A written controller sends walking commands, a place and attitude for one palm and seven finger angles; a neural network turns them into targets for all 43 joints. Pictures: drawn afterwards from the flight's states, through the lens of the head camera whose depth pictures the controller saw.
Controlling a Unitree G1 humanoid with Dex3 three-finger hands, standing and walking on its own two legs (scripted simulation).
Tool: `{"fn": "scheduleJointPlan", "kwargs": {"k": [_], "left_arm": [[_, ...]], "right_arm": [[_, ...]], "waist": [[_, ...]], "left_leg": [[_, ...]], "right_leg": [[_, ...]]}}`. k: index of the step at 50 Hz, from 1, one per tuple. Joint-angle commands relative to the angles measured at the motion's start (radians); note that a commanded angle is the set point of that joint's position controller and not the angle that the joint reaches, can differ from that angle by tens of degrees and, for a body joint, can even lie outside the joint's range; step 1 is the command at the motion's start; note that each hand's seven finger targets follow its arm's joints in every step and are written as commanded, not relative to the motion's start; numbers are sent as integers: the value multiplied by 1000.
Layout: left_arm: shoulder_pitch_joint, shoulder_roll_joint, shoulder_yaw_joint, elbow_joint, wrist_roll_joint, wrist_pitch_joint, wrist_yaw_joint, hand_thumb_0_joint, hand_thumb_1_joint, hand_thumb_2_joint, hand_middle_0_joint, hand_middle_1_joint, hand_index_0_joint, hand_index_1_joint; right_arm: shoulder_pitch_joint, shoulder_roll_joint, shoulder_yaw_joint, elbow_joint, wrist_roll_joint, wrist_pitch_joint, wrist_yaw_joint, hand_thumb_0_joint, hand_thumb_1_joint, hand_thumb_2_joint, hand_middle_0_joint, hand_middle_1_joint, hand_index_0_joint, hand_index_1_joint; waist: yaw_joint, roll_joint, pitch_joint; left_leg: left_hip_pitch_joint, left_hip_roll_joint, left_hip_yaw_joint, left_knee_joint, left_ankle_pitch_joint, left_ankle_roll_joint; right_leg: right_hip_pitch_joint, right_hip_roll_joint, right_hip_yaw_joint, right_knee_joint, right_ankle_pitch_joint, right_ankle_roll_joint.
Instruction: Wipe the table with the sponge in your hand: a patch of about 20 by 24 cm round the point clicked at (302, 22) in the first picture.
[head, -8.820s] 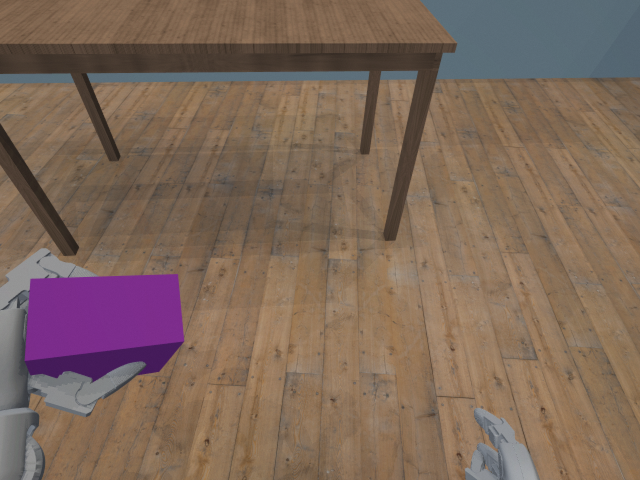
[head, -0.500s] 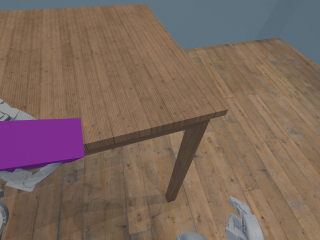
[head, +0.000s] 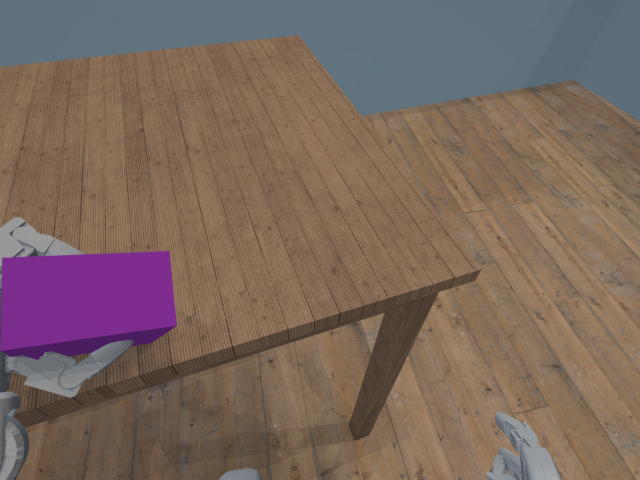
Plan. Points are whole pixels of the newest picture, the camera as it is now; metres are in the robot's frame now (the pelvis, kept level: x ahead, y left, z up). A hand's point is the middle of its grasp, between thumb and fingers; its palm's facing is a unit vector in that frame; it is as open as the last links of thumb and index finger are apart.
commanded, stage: come to a stop and stand still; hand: left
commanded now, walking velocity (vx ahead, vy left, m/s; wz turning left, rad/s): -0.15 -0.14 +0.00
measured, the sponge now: (115, 307) +0.22 +0.22 +0.16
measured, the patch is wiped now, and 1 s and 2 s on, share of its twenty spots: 0.00 0.00 0.00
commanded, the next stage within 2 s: look again from close up in 1.10 s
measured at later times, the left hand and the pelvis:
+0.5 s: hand (54, 267) +0.25 +0.28 +0.18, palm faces +0.41 -0.84 -0.37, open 10.1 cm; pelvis +0.03 +0.03 +0.01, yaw +1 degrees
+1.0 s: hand (29, 254) +0.26 +0.31 +0.18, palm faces +0.39 -0.83 -0.40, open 10.1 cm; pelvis +0.04 +0.06 +0.01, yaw +0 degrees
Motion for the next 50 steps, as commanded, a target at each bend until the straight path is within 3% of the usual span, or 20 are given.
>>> {"fn": "scheduleJointPlan", "kwargs": {"k": [1, 2, 4, 6, 9, 11, 13, 23, 24, 25, 26, 27, 30, 35, 39, 40, 44, 45, 49, 50], "left_arm": [[-168, 179, 105, -229, -10, -51, 28, 0, 100, 1300, -1200, -1600, -1200, -1600], [-171, 190, 116, -213, -5, -51, 30, 0, 100, 1300, -1200, -1600, -1200, -1600], [-150, 207, 137, -190, -13, -41, 18, 0, 100, 1300, -1200, -1600, -1200, -1600], [-129, 180, 106, -242, -5, -45, 16, 0, 100, 1300, -1200, -1600, -1200, -1600], [-45, 192, 123, -244, -6, -30, 14, 0, 100, 1300, -1200, -1600, -1200, -1600], [-25, 171, 110, -225, -22, -18, 14, 0, 100, 1300, -1200, -1600, -1200, -1600], [-54, 183, 114, -201, -28, -8, 19, 0, 100, 1300, -1200, -1600, -1200, -1600], [-58, 164, 82, -125, -32, 31, 22, 0, 100, 1300, -1200, -1600, -1200, -1600], [-944, 946, 353, -412, -48, -128, 37, 0, 100, 1300, -1200, -1600, -1200, -1600], [-498, 379, 309, 27, -43, -59, 16, 0, 100, 1300, -1200, -1600, -1200, -1600], [-354, 353, 214, 89, -41, -50, 11, 0, 100, 1300, -1200, -1600, -1200, -1600], [-296, 370, 216, 34, -40, -67, 3, 0, 100, 1300, -1200, -1600, -1200, -1600], [-19, 212, 93, -25, -43, -84, -24, 0, 100, 1300, -1200, -1600, -1200, -1600], [19, 238, 139, -165, -17, -86, -8, 0, 100, 1300, -1200, -1600, -1200, -1600], [-55, 290, 195, -125, 1, -76, 12, 0, 100, 1300, -1200, -1600, -1200, -1600], [-56, 222, 146, -123, 1, -74, 6, 0, 100, 1300, -1200, -1600, -1200, -1600], [-29, 243, 164, -98, 1, -54, 7, 0, 100, 1300, -1200, -1600, -1200, -1600], [-27, 190, 124, -109, -5, -53, 1, 0, 100, 1300, -1200, -1600, -1200, -1600], [-10, 243, 168, -125, -5, -41, 5, 0, 100, 1300, -1200, -1600, -1200, -1600], [-17, 174, 111, -148, -11, -47, -1, 0, 100, 1300, -1200, -1600, -1200, -1600]], "right_arm": [[-90, -71, -26, -174, 20, -73, -11, 0, -900, -900, 200, 300, 200, 300], [-94, -78, -29, -179, 28, -79, -7, 0, -900, -900, 200, 300, 200, 300], [-105, -55, -23, -175, 14, -90, -2, 0, -900, -900, 200, 300, 200, 300], [-99, -49, -17, -180, 11, -104, 15, 0, -900, -900, 200, 300, 200, 300], [-108, -45, -7, -192, 16, -111, 30, 0, -900, -900, 200, 300, 200, 300], [-83, -38, -13, -188, 18, -99, 28, 0, -900, -900, 200, 300, 200, 300], [-88, -29, -4, -174, 13, -86, 18, 0, -900, -900, 200, 300, 200, 300], [-120, -40, -4, -179, 19, -45, -18, 0, -900, -900, 200, 300, 200, 300], [3, -97, 139, -275, 89, -21, -112, 0, -900, -900, 200, 300, 200, 300], [-70, 9, 13, -213, 73, -70, -75, 0, -900, -900, 200, 300, 200, 300], [-93, -74, 13, -178, 25, -93, -44, 0, -900, -900, 200, 300, 200, 300], [-82, -99, -2, -190, 16, -107, -25, 0, -900, -900, 200, 300, 200, 300], [-47, -96, -1, -203, 21, -130, 13, 0, -900, -900, 200, 300, 200, 300], [-74, -103, -1, -189, 6, -135, 11, 0, -900, -900, 200, 300, 200, 300], [-74, -105, -11, -168, -1, -113, -9, 0, -900, -900, 200, 300, 200, 300], [-65, -91, -10, -171, -1, -106, -10, 0, -900, -900, 200, 300, 200, 300], [-74, -93, -12, -165, 4, -96, -10, 0, -900, -900, 200, 300, 200, 300], [-67, -79, -6, -170, 4, -90, -6, 0, -900, -900, 200, 300, 200, 300], [-95, -84, -8, -176, 8, -88, -6, 0, -900, -900, 200, 300, 200, 300], [-82, -68, -1, -178, 6, -83, -3, 0, -900, -900, 200, 300, 200, 300]], "waist": [[-12, 191, -122], [4, 180, -152], [-18, 313, -115], [-14, 290, -135], [-9, 186, -201], [-19, 31, -213], [-23, 16, -218], [-18, 38, -160], [-73, 97, -117], [-24, 31, -124], [-12, 77, -92], [-8, 96, -128], [-3, 103, -173], [-16, 97, -151], [-25, 127, -153], [-31, 137, -154], [-26, 128, -165], [-32, 107, -156], [-24, 109, -170], [-33, 107, -155]], "left_leg": [[223, 77, -168, -261, 172, 50], [196, 127, -240, -278, 331, 65], [119, 176, -299, -388, 254, 92], [165, 175, -250, -330, 332, 91], [129, 87, -79, -231, 312, 21], [156, 7, -17, -142, 277, -29], [181, -23, -5, -130, 262, -41], [206, -34, -11, -274, 157, -24], [158, -43, -58, -242, 77, 21], [207, 31, -52, -220, 95, 15], [247, -2, -51, -229, 66, 8], [213, -10, -58, -222, 30, 11], [217, -7, -59, -230, 55, 25], [192, 17, -72, -270, 105, 25], [214, 11, -69, -259, 125, 21], [213, 15, -73, -257, 158, 23], [252, 14, -69, -240, 207, 21], [230, 15, -78, -245, 207, 25], [253, 19, -77, -248, 211, 24], [224, 19, -88, -257, 214, 26]], "right_leg": [[-83, 37, 42, 44, -47, 17], [-37, 71, 44, 102, -8, 28], [-19, 79, 76, 178, -164, 31], [5, 69, 96, 44, -92, 15], [155, 76, 107, -149, 198, 16], [126, 21, 195, -208, 389, -11], [95, -15, 223, -218, 467, -21], [79, 56, 141, -307, 187, 25], [107, 50, 162, -311, 114, 71], [-52, 25, 120, -240, -82, 12], [-72, 46, 176, -262, -25, -19], [-62, 21, 198, -266, -18, -27], [-23, 23, 163, -229, 30, -21], [16, 37, 109, -189, 87, 2], [16, 34, 121, -186, 101, -3], [29, 32, 99, -179, 126, -1], [24, 30, 113, -179, 164, -1], [37, 29, 96, -184, 166, 2], [35, 27, 110, -179, 164, 2], [51, 29, 87, -181, 167, 4]]}}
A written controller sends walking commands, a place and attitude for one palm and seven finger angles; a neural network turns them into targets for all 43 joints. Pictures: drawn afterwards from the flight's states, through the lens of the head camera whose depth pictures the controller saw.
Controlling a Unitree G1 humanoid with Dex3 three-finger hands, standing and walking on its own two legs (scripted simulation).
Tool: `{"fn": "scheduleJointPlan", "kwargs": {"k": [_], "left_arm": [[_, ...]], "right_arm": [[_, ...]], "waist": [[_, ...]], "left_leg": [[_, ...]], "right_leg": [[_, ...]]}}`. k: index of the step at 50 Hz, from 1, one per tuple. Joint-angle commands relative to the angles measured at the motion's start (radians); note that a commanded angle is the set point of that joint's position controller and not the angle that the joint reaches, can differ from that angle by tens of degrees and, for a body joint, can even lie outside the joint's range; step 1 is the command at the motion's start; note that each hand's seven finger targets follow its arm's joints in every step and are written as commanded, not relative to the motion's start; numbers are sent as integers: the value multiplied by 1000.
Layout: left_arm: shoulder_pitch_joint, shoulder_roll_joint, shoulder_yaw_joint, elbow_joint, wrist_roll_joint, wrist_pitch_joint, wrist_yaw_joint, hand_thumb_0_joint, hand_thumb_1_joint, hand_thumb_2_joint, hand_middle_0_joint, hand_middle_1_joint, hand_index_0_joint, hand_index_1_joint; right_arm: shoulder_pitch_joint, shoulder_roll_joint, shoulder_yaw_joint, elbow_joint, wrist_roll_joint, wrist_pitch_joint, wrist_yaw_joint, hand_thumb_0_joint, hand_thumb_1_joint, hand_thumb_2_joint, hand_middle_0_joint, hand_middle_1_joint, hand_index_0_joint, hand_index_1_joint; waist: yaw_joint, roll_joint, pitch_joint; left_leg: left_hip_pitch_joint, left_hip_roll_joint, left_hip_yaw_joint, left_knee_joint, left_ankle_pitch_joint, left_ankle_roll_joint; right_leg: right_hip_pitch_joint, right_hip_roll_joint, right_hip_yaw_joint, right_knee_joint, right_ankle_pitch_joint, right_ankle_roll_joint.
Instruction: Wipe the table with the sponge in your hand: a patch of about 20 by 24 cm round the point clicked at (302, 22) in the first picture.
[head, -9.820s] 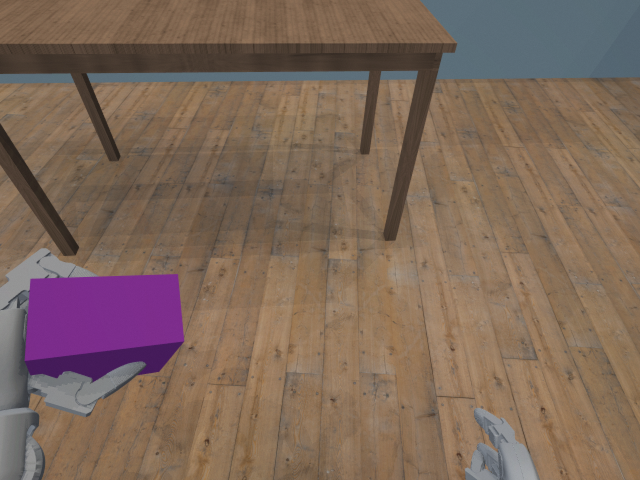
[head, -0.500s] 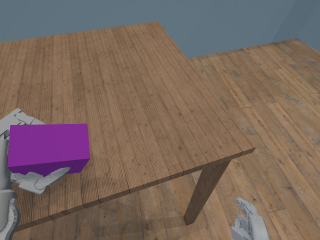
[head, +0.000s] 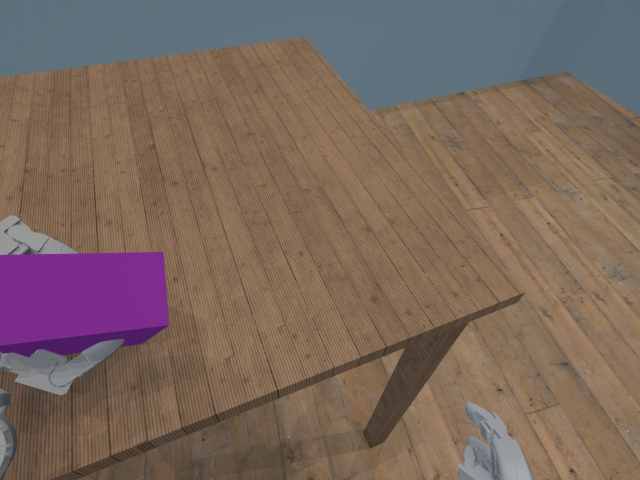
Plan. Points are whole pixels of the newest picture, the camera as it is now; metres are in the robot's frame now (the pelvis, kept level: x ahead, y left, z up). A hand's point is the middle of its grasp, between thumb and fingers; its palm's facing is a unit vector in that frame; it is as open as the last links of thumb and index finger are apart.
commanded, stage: come to a stop and stand still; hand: left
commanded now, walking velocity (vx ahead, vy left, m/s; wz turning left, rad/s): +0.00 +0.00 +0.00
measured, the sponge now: (107, 306) +0.24 +0.22 +0.16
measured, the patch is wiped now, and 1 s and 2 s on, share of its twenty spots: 0.00 0.00 0.00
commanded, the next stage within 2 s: look again from close up in 0.10 s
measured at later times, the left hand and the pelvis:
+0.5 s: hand (46, 329) +0.21 +0.25 +0.17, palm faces +0.42 -0.83 -0.36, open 10.1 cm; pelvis -0.01 +0.00 +0.00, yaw +1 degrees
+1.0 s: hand (93, 353) +0.19 +0.20 +0.17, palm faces +0.36 -0.85 -0.39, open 10.1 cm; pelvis -0.03 -0.04 +0.00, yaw +0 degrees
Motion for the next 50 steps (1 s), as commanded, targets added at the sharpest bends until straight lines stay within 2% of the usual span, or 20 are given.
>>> {"fn": "scheduleJointPlan", "kwargs": {"k": [1, 4, 5, 9, 10, 14, 15, 19, 20, 24, 25, 29, 30, 34, 35, 39, 40, 41, 49, 50], "left_arm": [[-19, 173, 118, -200, 3, -37, 12, 0, 100, 1300, -1200, -1600, -1200, -1600], [-5, 192, 143, -180, 4, -22, 18, 0, 100, 1300, -1200, -1600, -1200, -1600], [-6, 113, 77, -175, -2, -24, 11, 0, 100, 1300, -1200, -1600, -1200, -1600], [-34, 183, 125, -166, 2, -10, 18, 0, 100, 1300, -1200, -1600, -1200, -1600], [-36, 105, 59, -161, -5, -16, 12, 0, 100, 1300, -1200, -1600, -1200, -1600], [-61, 172, 101, -188, 1, -11, 21, 0, 100, 1300, -1200, -1600, -1200, -1600], [-54, 105, 45, -181, -4, -16, 16, 0, 100, 1300, -1200, -1600, -1200, -1600], [-48, 164, 90, -190, 0, -12, 25, 0, 100, 1300, -1200, -1600, -1200, -1600], [-51, 101, 36, -199, -5, -19, 20, 0, 100, 1300, -1200, -1600, -1200, -1600], [-31, 158, 82, -186, -3, -13, 28, 0, 100, 1300, -1200, -1600, -1200, -1600], [-38, 104, 36, -193, -8, -19, 22, 0, 100, 1300, -1200, -1600, -1200, -1600], [-31, 159, 78, -178, -5, -14, 28, 0, 100, 1300, -1200, -1600, -1200, -1600], [-42, 109, 37, -193, -11, -18, 24, 0, 100, 1300, -1200, -1600, -1200, -1600], [-55, 161, 78, -225, -13, -15, 33, 0, 100, 1300, -1200, -1600, -1200, -1600], [-55, 118, 42, -222, -20, -18, 28, 0, 100, 1300, -1200, -1600, -1200, -1600], [-39, 168, 90, -252, -21, -14, 31, 0, 100, 1300, -1200, -1600, -1200, -1600], [-35, 113, 43, -255, -28, -16, 23, 0, 100, 1300, -1200, -1600, -1200, -1600], [-35, 138, 62, -271, -29, -16, 22, 0, 100, 1300, -1200, -1600, -1200, -1600], [17, 181, 110, -305, -49, -12, 25, 0, 100, 1300, -1200, -1600, -1200, -1600], [25, 134, 69, -304, -59, -15, 17, 0, 100, 1300, -1200, -1600, -1200, -1600]], "right_arm": [[-82, -137, -58, -168, 8, -47, -6, 0, -900, -900, 200, 300, 200, 300], [-102, -138, -57, -167, 9, -44, -11, 0, -900, -900, 200, 300, 200, 300], [-86, -122, -49, -167, 6, -40, -9, 0, -900, -900, 200, 300, 200, 300], [-111, -133, -54, -170, 12, -44, -17, 0, -900, -900, 200, 300, 200, 300], [-92, -120, -48, -165, 9, -39, -16, 0, -900, -900, 200, 300, 200, 300], [-120, -135, -56, -169, 17, -44, -22, 0, -900, -900, 200, 300, 200, 300], [-104, -124, -51, -168, 13, -41, -20, 0, -900, -900, 200, 300, 200, 300], [-123, -136, -58, -170, 21, -45, -23, 0, -900, -900, 200, 300, 200, 300], [-108, -127, -52, -170, 17, -42, -21, 0, -900, -900, 200, 300, 200, 300], [-121, -137, -58, -168, 24, -47, -25, 0, -900, -900, 200, 300, 200, 300], [-106, -129, -55, -168, 21, -43, -24, 0, -900, -900, 200, 300, 200, 300], [-119, -137, -59, -167, 25, -48, -29, 0, -900, -900, 200, 300, 200, 300], [-105, -126, -53, -168, 22, -47, -28, 0, -900, -900, 200, 300, 200, 300], [-128, -128, -54, -178, 21, -58, -34, 0, -900, -900, 200, 300, 200, 300], [-112, -119, -49, -181, 17, -54, -32, 0, -900, -900, 200, 300, 200, 300], [-126, -120, -54, -189, 17, -52, -23, 0, -900, -900, 200, 300, 200, 300], [-108, -112, -49, -193, 14, -47, -19, 0, -900, -900, 200, 300, 200, 300], [-108, -119, -57, -197, 17, -50, -18, 0, -900, -900, 200, 300, 200, 300], [-132, -107, -52, -197, 15, -32, -20, 0, -900, -900, 200, 300, 200, 300], [-114, -103, -48, -200, 11, -25, -20, 0, -900, -900, 200, 300, 200, 300]], "waist": [[6, 76, -146], [13, 73, -156], [5, 56, -126], [10, 56, -138], [3, 35, -119], [10, 67, -150], [6, 58, -131], [14, 71, -135], [8, 75, -125], [14, 71, -119], [8, 72, -116], [15, 64, -115], [8, 60, -120], [22, 89, -116], [17, 81, -117], [29, 120, -142], [20, 111, -138], [23, 117, -150], [22, 98, -141], [15, 87, -154]], "left_leg": [[134, 77, -103, -119, 170, -1], [159, 77, -96, -125, 135, -5], [124, 75, -103, -132, 117, -2], [148, 72, -97, -139, 66, -4], [118, 71, -105, -141, 61, -1], [154, 71, -101, -140, 88, -6], [131, 73, -104, -144, 72, -1], [141, 75, -111, -153, 72, -7], [119, 76, -118, -161, 55, -3], [131, 76, -118, -164, 26, -6], [116, 77, -121, -171, 17, -3], [130, 78, -118, -168, 5, -4], [124, 84, -129, -185, 16, -6], [153, 120, -139, -209, 84, -17], [131, 130, -147, -219, 95, -13], [139, 146, -134, -209, 98, -16], [117, 150, -139, -215, 89, -14], [119, 155, -133, -207, 77, -13], [110, 137, -98, -148, 67, -27], [96, 136, -99, -146, 75, -26]], "right_leg": [[-32, -10, -25, -48, 149, -62], [-50, -13, -4, -60, 129, -63], [-41, -10, -24, -73, 131, -61], [-52, -20, 14, -98, 107, -64], [-36, -18, -8, -107, 117, -64], [-27, -29, 16, -105, 132, -67], [-23, -26, -3, -116, 132, -64], [-22, -32, 11, -116, 121, -67], [-11, -29, -6, -122, 117, -66], [-32, -34, 15, -136, 91, -67], [-20, -30, -1, -136, 89, -67], [-36, -33, 14, -147, 77, -65], [-21, -25, -1, -139, 83, -63], [-39, -11, 0, -106, 104, -50], [-21, -7, -12, -98, 107, -46], [-22, -3, 1, -87, 98, -47], [-11, 3, -12, -84, 95, -46], [-6, 0, -6, -83, 94, -45], [-61, -8, 32, -121, 132, -54], [-45, -3, 19, -115, 137, -52]]}}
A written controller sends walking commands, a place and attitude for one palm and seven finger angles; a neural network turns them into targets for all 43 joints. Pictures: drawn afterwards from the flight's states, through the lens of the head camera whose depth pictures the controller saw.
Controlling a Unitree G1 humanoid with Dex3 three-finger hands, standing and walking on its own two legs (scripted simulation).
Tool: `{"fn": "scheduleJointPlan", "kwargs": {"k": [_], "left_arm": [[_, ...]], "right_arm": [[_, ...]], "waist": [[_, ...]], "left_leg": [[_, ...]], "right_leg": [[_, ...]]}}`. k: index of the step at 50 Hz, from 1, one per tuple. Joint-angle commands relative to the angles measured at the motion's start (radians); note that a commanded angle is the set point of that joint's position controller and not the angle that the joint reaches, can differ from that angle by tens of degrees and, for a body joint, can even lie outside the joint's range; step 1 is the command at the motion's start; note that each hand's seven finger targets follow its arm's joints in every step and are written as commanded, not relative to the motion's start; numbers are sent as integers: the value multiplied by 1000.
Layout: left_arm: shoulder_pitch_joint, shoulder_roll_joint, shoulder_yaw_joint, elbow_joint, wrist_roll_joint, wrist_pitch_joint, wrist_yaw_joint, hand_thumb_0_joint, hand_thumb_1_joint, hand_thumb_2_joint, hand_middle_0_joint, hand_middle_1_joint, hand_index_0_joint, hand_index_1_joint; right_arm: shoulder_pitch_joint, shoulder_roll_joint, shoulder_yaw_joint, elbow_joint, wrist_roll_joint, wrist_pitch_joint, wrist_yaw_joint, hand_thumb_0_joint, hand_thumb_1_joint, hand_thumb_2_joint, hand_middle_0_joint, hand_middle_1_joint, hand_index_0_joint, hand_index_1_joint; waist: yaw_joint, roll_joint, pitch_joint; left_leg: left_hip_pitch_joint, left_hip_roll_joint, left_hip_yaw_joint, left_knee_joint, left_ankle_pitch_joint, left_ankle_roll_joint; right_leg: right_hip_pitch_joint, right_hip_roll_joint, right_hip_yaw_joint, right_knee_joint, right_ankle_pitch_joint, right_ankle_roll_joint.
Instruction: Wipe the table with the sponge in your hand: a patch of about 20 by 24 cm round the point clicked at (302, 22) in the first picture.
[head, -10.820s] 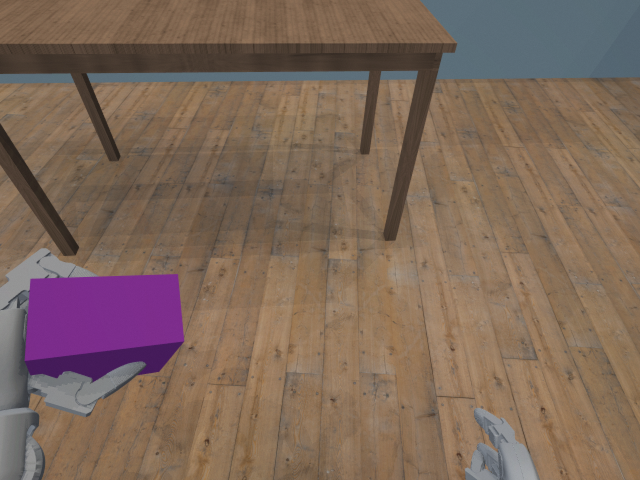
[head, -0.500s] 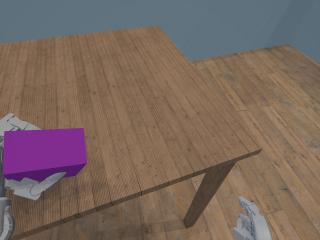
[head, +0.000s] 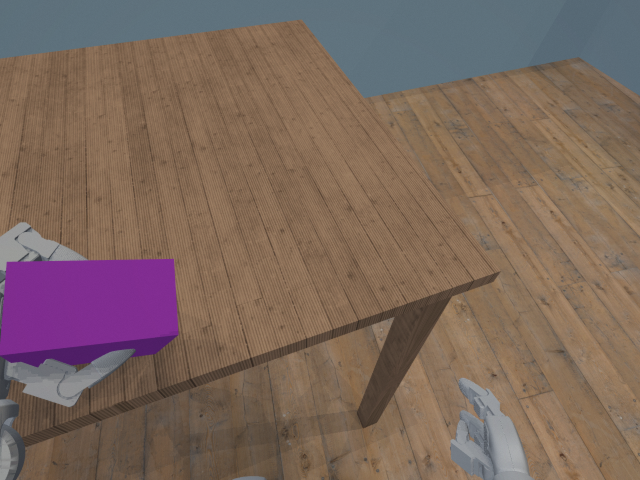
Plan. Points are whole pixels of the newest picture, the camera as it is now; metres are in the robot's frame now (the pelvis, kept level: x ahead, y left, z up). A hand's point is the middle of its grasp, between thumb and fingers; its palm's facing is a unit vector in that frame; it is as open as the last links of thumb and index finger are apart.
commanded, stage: shuffle to correct the standing spot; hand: left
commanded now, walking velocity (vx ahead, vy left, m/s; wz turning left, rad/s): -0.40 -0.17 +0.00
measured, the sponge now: (118, 315) +0.23 +0.21 +0.15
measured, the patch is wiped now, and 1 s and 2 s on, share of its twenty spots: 0.00 0.00 0.00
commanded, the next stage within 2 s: come to a stop and stand still in 0.04 s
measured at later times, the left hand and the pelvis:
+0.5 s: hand (12, 285) +0.23 +0.28 +0.19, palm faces +0.43 -0.80 -0.43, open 10.1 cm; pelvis -0.01 +0.01 -0.01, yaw +0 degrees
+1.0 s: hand (12, 286) +0.24 +0.30 +0.17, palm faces +0.42 -0.85 -0.32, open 10.1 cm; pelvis +0.02 +0.05 +0.00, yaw +0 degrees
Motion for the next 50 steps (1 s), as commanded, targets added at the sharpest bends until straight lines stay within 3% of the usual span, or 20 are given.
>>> {"fn": "scheduleJointPlan", "kwargs": {"k": [1, 7, 9, 11, 14, 15, 18, 19, 20, 21, 22, 24, 25, 27, 29, 30, 31, 34, 36, 50], "left_arm": [[-36, 173, 126, -231, -26, -68, 12, 0, 100, 1300, -1200, -1600, -1200, -1600], [-11, 174, 130, -237, -39, -77, 7, 0, 100, 1300, -1200, -1600, -1200, -1600], [33, 193, 142, -182, -28, -58, 25, 0, 100, 1300, -1200, -1600, -1200, -1600], [20, 173, 114, -190, -34, -41, 36, 0, 100, 1300, -1200, -1600, -1200, -1600], [24, 195, 133, -147, -21, -20, 56, 0, 100, 1300, -1200, -1600, -1200, -1600], [17, 159, 103, -153, -27, -22, 50, 0, 100, 1300, -1200, -1600, -1200, -1600], [5, 177, 125, -138, -24, -25, 42, 0, 100, 1300, -1200, -1600, -1200, -1600], [9, 203, 145, -141, -14, -24, 49, 0, 100, 1300, -1200, -1600, -1200, -1600], [-983, 943, 657, -283, 117, -144, 13, 0, 100, 1300, -1200, -1600, -1200, -1600], [-455, 371, 269, 219, 36, -102, -32, 0, 100, 1300, -1200, -1600, -1200, -1600], [-212, 279, 221, 352, 20, -98, -55, 0, 100, 1300, -1200, -1600, -1200, -1600], [-133, 116, 53, 151, -10, -134, -60, 0, 100, 1300, -1200, -1600, -1200, -1600], [-161, 150, 58, 16, -1, -146, -51, 0, 100, 1300, -1200, -1600, -1200, -1600], [-134, 148, 39, -77, 9, -158, -38, 0, 100, 1300, -1200, -1600, -1200, -1600], [-135, 172, 74, -139, 24, -164, -16, 0, 100, 1300, -1200, -1600, -1200, -1600], [-154, 194, 106, -161, 36, -171, -8, 0, 100, 1300, -1200, -1600, -1200, -1600], [-167, 194, 116, -154, 37, -173, -2, 0, 100, 1300, -1200, -1600, -1200, -1600], [-161, 196, 146, -120, 43, -173, 6, 0, 100, 1300, -1200, -1600, -1200, -1600], [-183, 160, 118, -104, 42, -176, 2, 0, 100, 1300, -1200, -1600, -1200, -1600], [-156, 123, 75, -120, 44, -130, 8, 0, 100, 1300, -1200, -1600, -1200, -1600]], "right_arm": [[-83, -122, -60, -158, 1, -34, -9, 0, -900, -900, 200, 300, 200, 300], [-83, -113, -66, -151, 6, -19, -11, 0, -900, -900, 200, 300, 200, 300], [-87, -123, -69, -132, 17, -17, -17, 0, -900, -900, 200, 300, 200, 300], [-79, -123, -63, -133, 18, -16, -22, 0, -900, -900, 200, 300, 200, 300], [-105, -141, -60, -107, 23, -23, -35, 0, -900, -900, 200, 300, 200, 300], [-87, -141, -57, -110, 21, -23, -36, 0, -900, -900, 200, 300, 200, 300], [-93, -144, -61, -109, 24, -31, -38, 0, -900, -900, 200, 300, 200, 300], [-102, -155, -61, -101, 21, -29, -40, 0, -900, -900, 200, 300, 200, 300], [48, -150, -86, -37, -33, -99, -48, 0, -900, -900, 200, 300, 200, 300], [-6, -75, -44, -49, 13, -112, -34, 0, -900, -900, 200, 300, 200, 300], [10, -142, -80, -78, 17, -122, -19, 0, -900, -900, 200, 300, 200, 300], [-7, -130, -70, -71, 33, -115, 23, 0, -900, -900, 200, 300, 200, 300], [-15, -163, -84, -89, 22, -119, 37, 0, -900, -900, 200, 300, 200, 300], [-43, -158, -74, -101, 16, -126, 49, 0, -900, -900, 200, 300, 200, 300], [-80, -150, -61, -113, 23, -134, 54, 0, -900, -900, 200, 300, 200, 300], [-63, -152, -70, -117, 16, -134, 50, 0, -900, -900, 200, 300, 200, 300], [-47, -149, -71, -111, 13, -134, 52, 0, -900, -900, 200, 300, 200, 300], [-40, -149, -73, -97, 4, -131, 55, 0, -900, -900, 200, 300, 200, 300], [-23, -145, -75, -91, 1, -124, 53, 0, -900, -900, 200, 300, 200, 300], [-53, -136, -65, -93, -1, -69, 49, 0, -900, -900, 200, 300, 200, 300]], "waist": [[-8, 71, -180], [-16, -8, -183], [-17, -32, -206], [-25, -58, -195], [-28, -69, -149], [-33, -78, -153], [-27, -35, -107], [-25, 23, -105], [59, -261, 3], [11, -280, -113], [53, -177, -96], [23, 56, -182], [26, 64, -196], [27, 121, -153], [25, 147, -132], [22, 107, -152], [18, 64, -157], [11, 124, -181], [3, 143, -158], [-3, 104, -218]], "left_leg": [[104, 80, -65, -63, 5, 27], [111, 37, -40, 58, -53, 12], [157, -2, -36, 168, -129, 8], [135, -23, -58, 221, -150, 14], [132, -18, -99, 153, -140, 29], [105, -12, -115, 104, -136, 40], [73, -2, -135, 62, -189, 51], [79, 2, -143, 30, -198, 54], [-118, -64, -54, 148, -83, 37], [-21, -144, -77, 207, -57, 40], [18, -94, -63, 169, -65, 14], [108, -91, -52, 1, -63, 20], [139, -78, -64, -25, -25, 23], [13, -4, -157, -169, -187, 53], [-94, 68, -246, -283, -344, 85], [-105, 79, -268, -263, -331, 98], [-74, 67, -246, -232, -269, 91], [-18, 52, -208, -206, -201, 73], [-33, 55, -238, -212, -213, 64], [103, 5, -160, -111, 120, 16]], "right_leg": [[-33, -68, 52, -65, 85, 1], [-125, -119, 96, -102, 74, -28], [-208, -189, 185, -159, -80, -64], [-233, -226, 210, -172, -194, -81], [-240, -197, 173, -143, -217, -63], [-186, -174, 137, -117, -204, -50], [-188, -145, 123, -123, -260, -37], [-185, -133, 122, -121, -262, -36], [-134, -162, 243, -222, -45, 8], [-157, -210, 234, -166, -19, -76], [-137, -220, 331, -179, 7, -89], [-28, -170, 189, -99, -40, -73], [-35, -126, 156, -85, -72, -46], [14, -65, 84, -1, -167, -13], [92, -19, 31, 119, -109, 12], [115, -29, 30, 111, -82, 11], [108, -31, 30, 87, -62, 7], [92, -33, 30, 60, -48, 3], [82, -33, 34, 56, -46, -4], [96, -37, 22, -28, 123, -4]]}}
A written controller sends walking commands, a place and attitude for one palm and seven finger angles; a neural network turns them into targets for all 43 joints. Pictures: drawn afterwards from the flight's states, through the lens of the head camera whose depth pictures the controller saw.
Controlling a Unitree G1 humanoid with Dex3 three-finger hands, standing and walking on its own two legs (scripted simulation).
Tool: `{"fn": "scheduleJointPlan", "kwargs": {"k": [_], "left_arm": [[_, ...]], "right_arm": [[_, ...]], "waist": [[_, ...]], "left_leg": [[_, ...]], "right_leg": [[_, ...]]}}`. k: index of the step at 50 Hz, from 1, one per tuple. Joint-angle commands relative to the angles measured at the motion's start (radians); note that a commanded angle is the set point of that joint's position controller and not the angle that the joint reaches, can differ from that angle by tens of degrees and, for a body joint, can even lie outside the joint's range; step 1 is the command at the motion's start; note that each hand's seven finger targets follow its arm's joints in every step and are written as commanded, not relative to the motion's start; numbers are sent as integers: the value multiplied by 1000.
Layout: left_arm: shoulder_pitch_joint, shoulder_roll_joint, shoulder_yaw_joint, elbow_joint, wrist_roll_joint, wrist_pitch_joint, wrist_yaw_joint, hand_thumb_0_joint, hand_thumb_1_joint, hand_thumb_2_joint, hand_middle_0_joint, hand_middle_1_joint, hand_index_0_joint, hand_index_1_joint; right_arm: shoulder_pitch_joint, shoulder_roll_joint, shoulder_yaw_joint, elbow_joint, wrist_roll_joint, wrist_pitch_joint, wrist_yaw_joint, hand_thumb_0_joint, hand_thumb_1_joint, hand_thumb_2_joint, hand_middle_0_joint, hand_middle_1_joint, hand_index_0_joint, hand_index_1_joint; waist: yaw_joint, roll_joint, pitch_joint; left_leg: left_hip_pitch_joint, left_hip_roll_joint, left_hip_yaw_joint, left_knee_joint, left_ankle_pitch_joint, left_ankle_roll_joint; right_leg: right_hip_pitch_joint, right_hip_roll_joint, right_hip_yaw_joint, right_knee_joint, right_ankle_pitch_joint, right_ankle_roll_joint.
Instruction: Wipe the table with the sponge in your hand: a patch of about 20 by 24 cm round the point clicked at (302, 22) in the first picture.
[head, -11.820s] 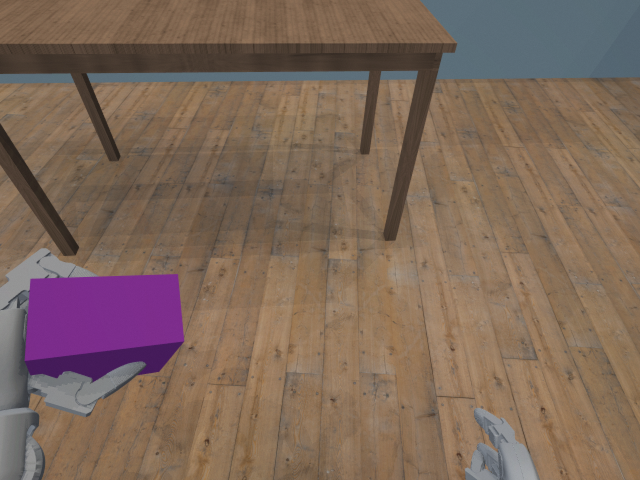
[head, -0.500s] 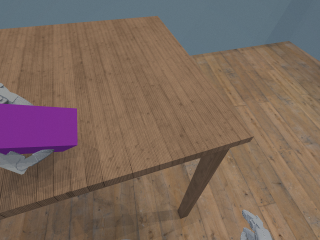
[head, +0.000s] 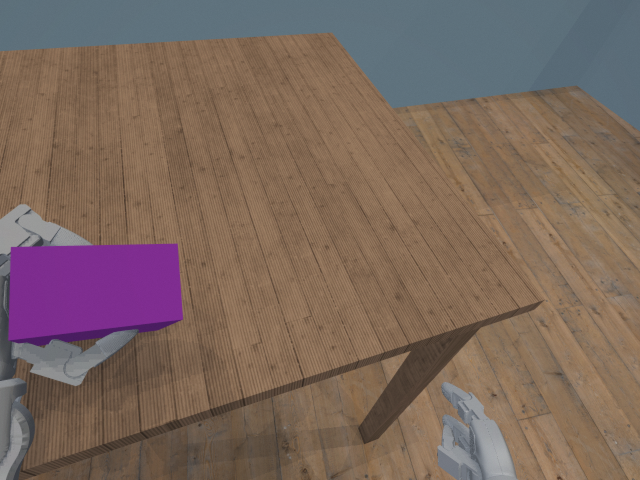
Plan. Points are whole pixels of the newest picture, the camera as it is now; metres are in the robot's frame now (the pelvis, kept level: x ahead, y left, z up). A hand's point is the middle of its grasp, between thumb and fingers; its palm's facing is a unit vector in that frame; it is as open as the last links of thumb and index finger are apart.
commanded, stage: come to a stop and stand still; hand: left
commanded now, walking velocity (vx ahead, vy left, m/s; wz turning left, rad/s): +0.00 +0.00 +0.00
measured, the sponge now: (122, 296) +0.23 +0.22 +0.15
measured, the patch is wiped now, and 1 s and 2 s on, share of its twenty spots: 0.00 0.00 0.00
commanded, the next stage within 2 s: look again from close up in 0.54 s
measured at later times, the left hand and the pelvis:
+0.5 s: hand (102, 297) +0.22 +0.23 +0.17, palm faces +0.45 -0.82 -0.34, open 10.1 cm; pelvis +0.01 -0.03 +0.00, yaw +0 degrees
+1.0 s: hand (101, 290) +0.23 +0.23 +0.17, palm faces +0.42 -0.84 -0.35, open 10.1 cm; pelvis +0.01 -0.02 +0.00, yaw +1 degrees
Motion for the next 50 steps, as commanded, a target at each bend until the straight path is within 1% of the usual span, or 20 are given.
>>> {"fn": "scheduleJointPlan", "kwargs": {"k": [1, 8, 11, 14, 15, 19, 20, 22, 25, 29, 30, 34, 35, 39, 40, 44, 45, 48, 49, 50], "left_arm": [[-55, 140, 71, -208, -10, -40, 10, 0, 100, 1300, -1200, -1600, -1200, -1600], [-11, 150, 81, -195, -14, -23, 15, 0, 100, 1300, -1200, -1600, -1200, -1600], [-7, 133, 61, -194, -15, -16, 17, 0, 100, 1300, -1200, -1600, -1200, -1600], [-1, 155, 83, -177, -13, -7, 25, 0, 100, 1300, -1200, -1600, -1200, -1600], [2, 124, 54, -153, -17, -5, 23, 0, 100, 1300, -1200, -1600, -1200, -1600], [-7, 152, 79, -150, -14, 2, 29, 0, 100, 1300, -1200, -1600, -1200, -1600], [-2, 120, 50, -128, -18, 4, 26, 0, 100, 1300, -1200, -1600, -1200, -1600], [-12, 132, 55, -136, -18, 6, 26, 0, 100, 1300, -1200, -1600, -1200, -1600], [-5, 122, 47, -151, -17, 8, 28, 0, 100, 1300, -1200, -1600, -1200, -1600], [22, 148, 78, -146, -19, 18, 32, 0, 100, 1300, -1200, -1600, -1200, -1600], [21, 116, 48, -143, -21, 19, 29, 0, 100, 1300, -1200, -1600, -1200, -1600], [30, 146, 78, -148, -21, 27, 32, 0, 100, 1300, -1200, -1600, -1200, -1600], [23, 119, 52, -145, -23, 27, 29, 0, 100, 1300, -1200, -1600, -1200, -1600], [33, 153, 85, -163, -21, 30, 34, 0, 100, 1300, -1200, -1600, -1200, -1600], [28, 122, 56, -166, -24, 30, 30, 0, 100, 1300, -1200, -1600, -1200, -1600], [40, 156, 91, -172, -25, 35, 34, 0, 100, 1300, -1200, -1600, -1200, -1600], [31, 125, 59, -177, -26, 32, 30, 0, 100, 1300, -1200, -1600, -1200, -1600], [32, 145, 77, -177, -27, 33, 31, 0, 100, 1300, -1200, -1600, -1200, -1600], [-866, 932, 312, -451, -12, -97, 60, 0, 100, 1300, -1200, -1600, -1200, -1600], [-544, 389, 295, 84, 91, 83, -5, 0, 100, 1300, -1200, -1600, -1200, -1600]], "right_arm": [[-49, -162, -76, -150, 12, -23, -13, 0, -900, -900, 200, 300, 200, 300], [-62, -167, -82, -160, 18, -3, -23, 0, -900, -900, 200, 300, 200, 300], [-64, -170, -82, -159, 20, 2, -27, 0, -900, -900, 200, 300, 200, 300], [-82, -169, -82, -157, 22, 3, -35, 0, -900, -900, 200, 300, 200, 300], [-71, -169, -81, -154, 21, 7, -35, 0, -900, -900, 200, 300, 200, 300], [-92, -172, -85, -155, 23, 8, -41, 0, -900, -900, 200, 300, 200, 300], [-77, -171, -82, -152, 20, 13, -41, 0, -900, -900, 200, 300, 200, 300], [-79, -175, -88, -154, 22, 14, -42, 0, -900, -900, 200, 300, 200, 300], [-83, -171, -85, -151, 22, 16, -44, 0, -900, -900, 200, 300, 200, 300], [-95, -170, -88, -152, 26, 15, -46, 0, -900, -900, 200, 300, 200, 300], [-79, -169, -86, -149, 23, 22, -45, 0, -900, -900, 200, 300, 200, 300], [-95, -168, -88, -152, 27, 23, -47, 0, -900, -900, 200, 300, 200, 300], [-79, -168, -85, -151, 25, 30, -46, 0, -900, -900, 200, 300, 200, 300], [-95, -166, -88, -154, 28, 29, -49, 0, -900, -900, 200, 300, 200, 300], [-82, -164, -84, -154, 25, 35, -48, 0, -900, -900, 200, 300, 200, 300], [-93, -163, -85, -158, 29, 35, -51, 0, -900, -900, 200, 300, 200, 300], [-80, -164, -83, -156, 26, 41, -50, 0, -900, -900, 200, 300, 200, 300], [-78, -164, -85, -163, 27, 43, -50, 0, -900, -900, 200, 300, 200, 300], [128, -226, 108, -293, 81, 58, -149, 0, -900, -900, 200, 300, 200, 300], [-50, -170, -100, -133, -44, 23, -108, 0, -900, -900, 200, 300, 200, 300]], "waist": [[-27, 149, -180], [-25, 98, -181], [-26, 120, -170], [-23, 86, -159], [-26, 76, -143], [-23, 80, -116], [-26, 57, -110], [-23, 53, -102], [-25, 82, -121], [-20, 67, -128], [-24, 58, -128], [-22, 70, -130], [-25, 60, -124], [-23, 90, -125], [-26, 84, -127], [-23, 91, -137], [-27, 102, -131], [-24, 101, -123], [-95, 243, -120], [33, 265, -248]], "left_leg": [[58, 130, -108, -135, 207, -73], [42, 104, -77, -112, 177, -52], [53, 99, -73, -113, 184, -50], [68, 91, -63, -108, 145, -46], [51, 92, -68, -110, 127, -43], [58, 82, -61, -117, 65, -41], [41, 84, -72, -116, 60, -37], [39, 83, -69, -116, 65, -37], [61, 86, -71, -124, 84, -35], [86, 89, -64, -122, 109, -38], [72, 92, -72, -119, 116, -34], [91, 92, -66, -124, 129, -39], [65, 95, -79, -130, 127, -37], [81, 96, -72, -135, 124, -40], [65, 101, -86, -139, 133, -37], [90, 103, -79, -137, 177, -43], [64, 107, -92, -146, 171, -41], [46, 109, -95, -150, 143, -42], [-69, 70, -88, -146, -1, -30], [205, 53, 5, -81, 362, -129]], "right_leg": [[85, 16, -29, -3, 144, -45], [121, 1, -14, -33, 200, -46], [112, -4, -9, -35, 201, -48], [89, -7, 10, -58, 187, -49], [89, -13, 4, -64, 166, -49], [56, -13, 30, -96, 117, -51], [69, -18, 19, -94, 101, -51], [70, -19, 26, -99, 102, -52], [78, -18, 12, -86, 111, -49], [68, -14, 24, -87, 133, -47], [85, -19, 11, -81, 134, -47], [76, -13, 20, -82, 146, -45], [97, -16, 3, -74, 137, -45], [87, -12, 14, -76, 144, -46], [108, -16, -2, -67, 145, -45], [105, -13, 5, -63, 175, -44], [122, -15, -11, -56, 161, -44], [132, -20, -6, -59, 154, -46], [220, 78, -8, -26, -13, 17], [56, 81, -104, 73, 146, -99]]}}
